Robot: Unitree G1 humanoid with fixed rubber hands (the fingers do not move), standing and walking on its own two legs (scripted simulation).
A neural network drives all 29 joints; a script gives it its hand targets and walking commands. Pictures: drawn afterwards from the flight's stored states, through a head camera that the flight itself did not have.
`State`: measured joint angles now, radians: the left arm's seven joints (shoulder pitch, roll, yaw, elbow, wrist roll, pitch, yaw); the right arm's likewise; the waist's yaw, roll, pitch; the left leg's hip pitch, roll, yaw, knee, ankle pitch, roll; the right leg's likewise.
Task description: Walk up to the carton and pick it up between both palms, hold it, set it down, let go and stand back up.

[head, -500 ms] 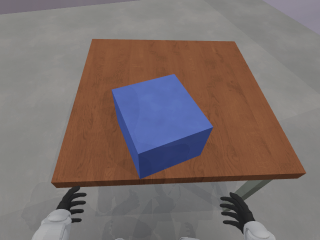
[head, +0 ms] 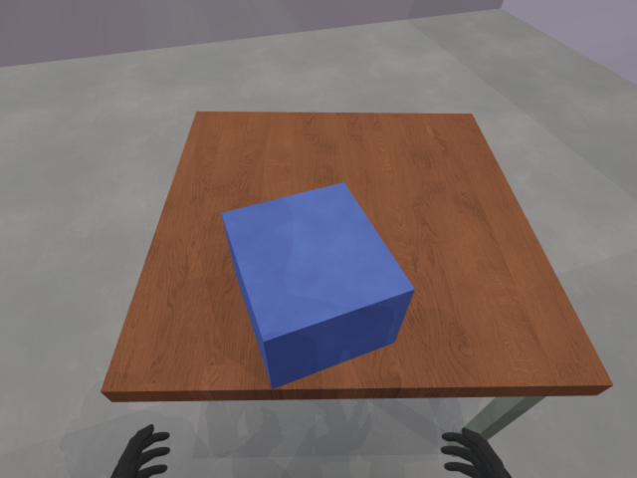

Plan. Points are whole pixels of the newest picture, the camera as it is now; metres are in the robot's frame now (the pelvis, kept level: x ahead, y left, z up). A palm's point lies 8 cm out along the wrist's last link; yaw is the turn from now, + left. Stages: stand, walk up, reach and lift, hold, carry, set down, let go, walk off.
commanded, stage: reach and lift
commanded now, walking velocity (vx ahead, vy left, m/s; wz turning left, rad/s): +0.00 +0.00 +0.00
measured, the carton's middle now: (310, 279) +0.44 +0.02 -0.05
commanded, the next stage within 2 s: none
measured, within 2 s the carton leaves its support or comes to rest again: neither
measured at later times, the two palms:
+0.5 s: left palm out of the picture +0.16 +0.21 -0.06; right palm (517, 470) +0.17 -0.24 -0.06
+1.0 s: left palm (175, 455) +0.18 +0.17 -0.03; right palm (545, 446) +0.19 -0.27 -0.04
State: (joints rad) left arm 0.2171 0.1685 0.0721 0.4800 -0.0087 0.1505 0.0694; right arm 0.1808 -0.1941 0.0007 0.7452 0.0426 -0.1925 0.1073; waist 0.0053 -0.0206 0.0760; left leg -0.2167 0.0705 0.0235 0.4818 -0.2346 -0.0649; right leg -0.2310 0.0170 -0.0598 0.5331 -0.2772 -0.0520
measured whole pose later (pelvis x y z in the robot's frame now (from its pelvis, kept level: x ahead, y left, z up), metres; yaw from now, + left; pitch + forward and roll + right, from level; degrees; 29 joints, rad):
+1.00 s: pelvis +0.02 +0.00 +0.00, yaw -1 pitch +0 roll +1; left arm 0.36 -0.05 -0.03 0.35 0.06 -0.22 0.26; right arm 0.15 -0.43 0.19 0.92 0.48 -0.57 0.30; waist 0.05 -0.03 -0.05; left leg -0.20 0.08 0.02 0.50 -0.28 -0.07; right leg -0.22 0.04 -0.03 0.53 -0.31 -0.06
